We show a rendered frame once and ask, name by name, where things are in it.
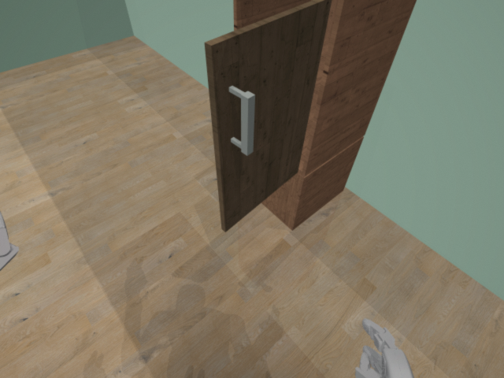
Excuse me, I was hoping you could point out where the robot right hand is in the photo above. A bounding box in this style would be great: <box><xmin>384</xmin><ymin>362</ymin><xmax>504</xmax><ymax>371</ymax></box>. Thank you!
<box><xmin>355</xmin><ymin>319</ymin><xmax>414</xmax><ymax>378</ymax></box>

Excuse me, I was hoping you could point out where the robot left hand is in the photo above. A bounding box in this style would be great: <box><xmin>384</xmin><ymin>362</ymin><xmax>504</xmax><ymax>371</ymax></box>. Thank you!
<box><xmin>0</xmin><ymin>211</ymin><xmax>19</xmax><ymax>271</ymax></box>

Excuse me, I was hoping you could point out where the cupboard door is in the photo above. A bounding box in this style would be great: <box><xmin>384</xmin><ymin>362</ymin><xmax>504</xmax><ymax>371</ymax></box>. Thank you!
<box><xmin>205</xmin><ymin>0</ymin><xmax>332</xmax><ymax>232</ymax></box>

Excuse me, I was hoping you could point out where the handle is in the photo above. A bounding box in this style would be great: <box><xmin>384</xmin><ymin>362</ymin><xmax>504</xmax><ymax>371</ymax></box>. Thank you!
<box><xmin>229</xmin><ymin>86</ymin><xmax>255</xmax><ymax>156</ymax></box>

